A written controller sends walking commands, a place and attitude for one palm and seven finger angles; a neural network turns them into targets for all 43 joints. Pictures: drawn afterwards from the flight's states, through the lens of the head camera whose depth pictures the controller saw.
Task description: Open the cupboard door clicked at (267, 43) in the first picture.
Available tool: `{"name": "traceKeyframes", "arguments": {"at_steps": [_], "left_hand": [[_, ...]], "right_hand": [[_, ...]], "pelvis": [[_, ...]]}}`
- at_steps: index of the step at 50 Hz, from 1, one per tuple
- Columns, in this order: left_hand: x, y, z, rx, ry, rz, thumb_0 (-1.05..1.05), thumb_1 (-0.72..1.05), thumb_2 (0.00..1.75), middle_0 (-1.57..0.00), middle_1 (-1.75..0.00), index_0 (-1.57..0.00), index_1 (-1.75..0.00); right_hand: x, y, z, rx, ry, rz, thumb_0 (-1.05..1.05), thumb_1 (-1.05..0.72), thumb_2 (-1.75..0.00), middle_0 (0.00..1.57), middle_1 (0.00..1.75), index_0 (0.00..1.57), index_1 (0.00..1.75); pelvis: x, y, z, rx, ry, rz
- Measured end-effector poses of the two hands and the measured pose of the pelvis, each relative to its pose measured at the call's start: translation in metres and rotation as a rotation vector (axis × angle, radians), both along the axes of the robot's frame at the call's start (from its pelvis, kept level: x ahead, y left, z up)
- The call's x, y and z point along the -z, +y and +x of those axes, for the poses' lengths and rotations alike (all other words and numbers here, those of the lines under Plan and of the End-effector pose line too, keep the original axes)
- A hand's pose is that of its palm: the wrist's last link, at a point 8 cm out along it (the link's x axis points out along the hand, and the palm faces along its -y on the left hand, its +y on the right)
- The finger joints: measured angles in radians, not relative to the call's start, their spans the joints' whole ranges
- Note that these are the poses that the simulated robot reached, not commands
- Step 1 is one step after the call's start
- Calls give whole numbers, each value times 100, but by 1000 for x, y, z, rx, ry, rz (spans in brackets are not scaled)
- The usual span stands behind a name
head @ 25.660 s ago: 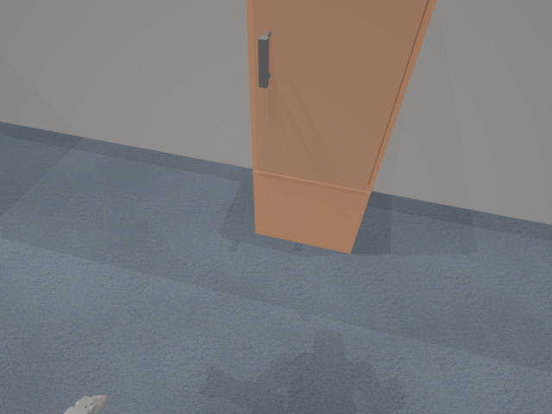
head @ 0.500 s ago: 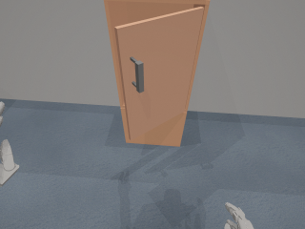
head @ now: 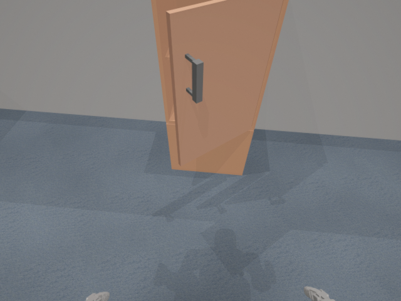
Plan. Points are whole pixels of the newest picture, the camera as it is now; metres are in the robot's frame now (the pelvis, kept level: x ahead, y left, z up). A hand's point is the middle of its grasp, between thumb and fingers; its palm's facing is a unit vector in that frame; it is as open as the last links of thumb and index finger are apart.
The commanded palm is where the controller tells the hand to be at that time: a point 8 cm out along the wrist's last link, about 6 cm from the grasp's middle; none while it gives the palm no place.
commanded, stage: let the arm hang, fingers relaxed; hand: left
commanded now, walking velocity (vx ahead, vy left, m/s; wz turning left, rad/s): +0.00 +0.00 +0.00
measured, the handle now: (193, 78) +0.67 +0.05 +0.08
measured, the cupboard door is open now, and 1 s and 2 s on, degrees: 40 40 40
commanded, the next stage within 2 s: look to check the result in 0.84 s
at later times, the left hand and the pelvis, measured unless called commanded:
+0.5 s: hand out of the picture -0.05 +0.19 -0.16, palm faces +0.05 -0.97 -0.24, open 7.4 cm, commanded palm none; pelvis +0.00 +0.00 +0.01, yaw +1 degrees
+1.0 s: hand out of the picture +0.02 +0.18 -0.17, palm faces +0.04 -0.98 -0.21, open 7.4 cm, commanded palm none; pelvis +0.02 +0.00 +0.01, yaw +1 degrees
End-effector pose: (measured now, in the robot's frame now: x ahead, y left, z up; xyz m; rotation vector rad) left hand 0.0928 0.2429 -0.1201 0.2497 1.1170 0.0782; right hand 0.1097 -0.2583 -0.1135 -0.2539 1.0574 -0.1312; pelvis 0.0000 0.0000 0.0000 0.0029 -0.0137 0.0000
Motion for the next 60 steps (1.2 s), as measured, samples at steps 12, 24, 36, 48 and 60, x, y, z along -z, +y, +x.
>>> {"name": "traceKeyframes", "arguments": {"at_steps": [12, 24, 36, 48, 60], "left_hand": [[18, -14, -166, -209, 458, -52, 1, 93, 90, -20, -30, -20, -30], [10, -4, -150, -213, 392, 4, 0, 91, 90, -20, -30, -19, -30], [16, -24, -80, -154, 223, -42, 0, 91, 90, -20, -30, -19, -30], [15, -19, -75, -157, 249, -27, 0, 91, 90, -20, -30, -20, -30], [11, -12, -77, -164, 286, -6, 0, 90, 90, -20, -30, -20, -30]], "right_hand": [[18, 30, -125, 78, 426, 38, 1, -91, -90, 20, 30, 20, 30], [33, 59, -134, 110, 406, 133, 0, -91, -90, 20, 30, 20, 30], [30, 47, -112, 116, 335, 115, 1, -92, -90, 20, 30, 20, 30], [26, 35, -106, 115, 359, 89, 0, -91, -90, 20, 30, 20, 30], [24, 26, -84, 97, 345, 72, 0, -91, -90, 20, 30, 20, 30]], "pelvis": [[-8, 3, -1, -23, -10, -16], [-7, 5, 0, -14, -13, -5], [-8, 0, 7, -8, -18, 0], [-9, -4, 16, -9, -18, -3], [-11, -6, 23, -8, -16, -3]]}}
